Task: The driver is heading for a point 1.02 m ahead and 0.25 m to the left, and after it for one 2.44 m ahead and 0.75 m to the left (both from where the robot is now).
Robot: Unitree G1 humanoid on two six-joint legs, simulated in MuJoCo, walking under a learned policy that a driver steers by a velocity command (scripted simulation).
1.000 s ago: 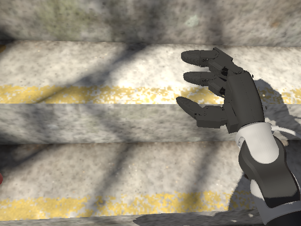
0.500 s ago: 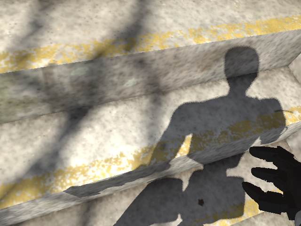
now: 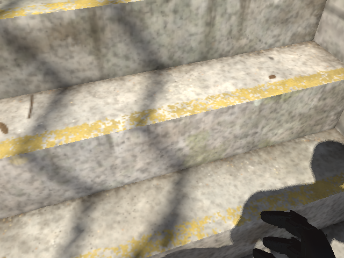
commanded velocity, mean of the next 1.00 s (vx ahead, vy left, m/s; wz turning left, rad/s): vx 1.00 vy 0.00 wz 0.08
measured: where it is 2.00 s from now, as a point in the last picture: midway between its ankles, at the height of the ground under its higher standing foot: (212, 113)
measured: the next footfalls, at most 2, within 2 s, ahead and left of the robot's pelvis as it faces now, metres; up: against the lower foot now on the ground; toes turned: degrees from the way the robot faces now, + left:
left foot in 0.28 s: +0.27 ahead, +0.11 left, +0.23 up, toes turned +2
right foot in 0.70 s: +0.30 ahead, -0.16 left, +0.21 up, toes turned -10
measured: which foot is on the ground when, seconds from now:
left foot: up 0.00-0.26, down 0.28-0.68, up 0.70-1.00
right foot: down 0.00-0.26, up 0.28-0.68, down 0.70-1.00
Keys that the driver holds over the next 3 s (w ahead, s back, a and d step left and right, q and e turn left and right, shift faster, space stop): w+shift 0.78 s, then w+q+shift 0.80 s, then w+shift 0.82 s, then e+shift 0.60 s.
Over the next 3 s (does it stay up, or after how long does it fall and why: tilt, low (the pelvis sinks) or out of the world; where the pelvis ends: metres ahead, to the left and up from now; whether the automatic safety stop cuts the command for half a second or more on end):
stays up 0.94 0.28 0.92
